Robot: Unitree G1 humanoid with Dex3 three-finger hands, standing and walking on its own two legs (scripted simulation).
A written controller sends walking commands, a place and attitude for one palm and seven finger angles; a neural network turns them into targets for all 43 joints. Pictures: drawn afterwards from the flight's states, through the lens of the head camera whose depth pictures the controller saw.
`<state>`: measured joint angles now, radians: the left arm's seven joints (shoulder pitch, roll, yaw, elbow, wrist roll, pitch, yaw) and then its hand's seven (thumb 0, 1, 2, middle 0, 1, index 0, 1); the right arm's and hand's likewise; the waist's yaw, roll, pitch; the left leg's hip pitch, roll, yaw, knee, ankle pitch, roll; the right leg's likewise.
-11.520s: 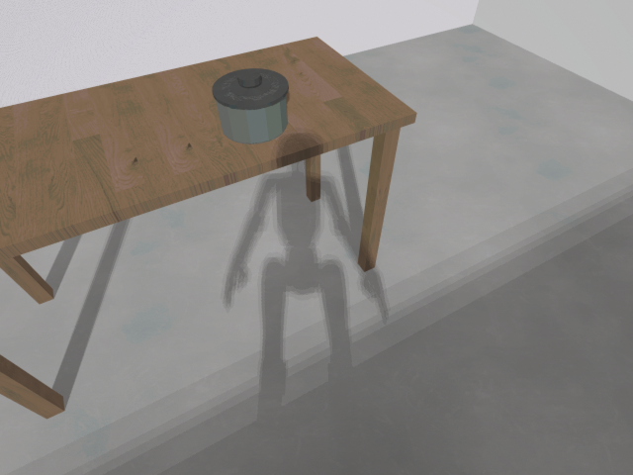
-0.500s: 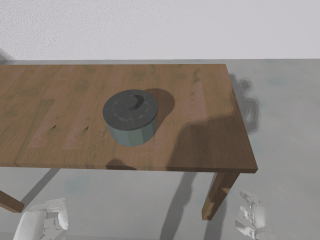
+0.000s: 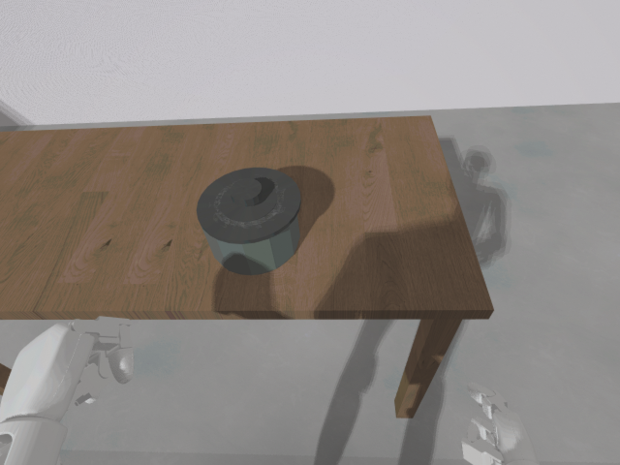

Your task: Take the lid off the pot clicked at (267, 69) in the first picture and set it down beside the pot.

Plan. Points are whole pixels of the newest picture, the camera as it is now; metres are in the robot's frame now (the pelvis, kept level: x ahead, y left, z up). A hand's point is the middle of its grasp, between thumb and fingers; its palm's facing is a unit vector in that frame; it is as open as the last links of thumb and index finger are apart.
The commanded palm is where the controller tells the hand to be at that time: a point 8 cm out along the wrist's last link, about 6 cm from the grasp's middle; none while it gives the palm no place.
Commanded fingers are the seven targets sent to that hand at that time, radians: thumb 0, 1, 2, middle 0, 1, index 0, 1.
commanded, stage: reach forward and open the fingers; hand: left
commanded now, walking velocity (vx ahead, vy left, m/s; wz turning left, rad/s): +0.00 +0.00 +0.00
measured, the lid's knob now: (246, 192) +0.50 +0.18 +0.05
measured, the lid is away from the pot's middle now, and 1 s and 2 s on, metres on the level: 0.00 0.00 0.00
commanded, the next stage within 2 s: move the open hand above the knob in 0.98 s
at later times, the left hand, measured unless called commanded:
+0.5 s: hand (82, 365) +0.19 +0.27 +0.09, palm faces -0.19 -0.14 -0.97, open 5.5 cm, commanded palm +0.18 +0.26 +0.16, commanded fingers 0.00 -0.02 1.20 -0.91 -0.36 -0.91 -0.36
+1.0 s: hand (94, 309) +0.24 +0.28 +0.12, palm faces -0.15 -0.09 -0.98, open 10.1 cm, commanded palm +0.22 +0.27 +0.18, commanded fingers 0.00 -0.28 1.37 -0.82 -0.08 -0.82 -0.08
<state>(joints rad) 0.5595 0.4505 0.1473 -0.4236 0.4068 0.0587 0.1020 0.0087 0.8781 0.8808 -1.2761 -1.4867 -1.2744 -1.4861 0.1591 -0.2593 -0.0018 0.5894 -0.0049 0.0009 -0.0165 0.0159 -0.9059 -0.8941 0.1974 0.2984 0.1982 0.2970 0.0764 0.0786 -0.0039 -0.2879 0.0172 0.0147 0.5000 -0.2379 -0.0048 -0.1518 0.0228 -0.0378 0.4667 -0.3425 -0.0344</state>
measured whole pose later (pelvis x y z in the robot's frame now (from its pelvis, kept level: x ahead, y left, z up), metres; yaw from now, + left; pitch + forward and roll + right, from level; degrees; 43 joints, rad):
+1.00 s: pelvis -0.05 +0.03 +0.01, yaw +1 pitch -2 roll -1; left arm -0.14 0.60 -0.06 -0.04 0.79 0.14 -0.25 0.00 -0.25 1.33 -0.83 -0.10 -0.83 -0.10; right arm 0.05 -0.28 0.02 0.64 0.05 0.10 0.02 0.02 -0.91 -0.89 0.20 0.30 0.20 0.30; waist 0.08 0.12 0.06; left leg -0.25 -0.01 0.01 0.38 -0.10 0.03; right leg -0.13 -0.01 -0.04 0.40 -0.23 0.00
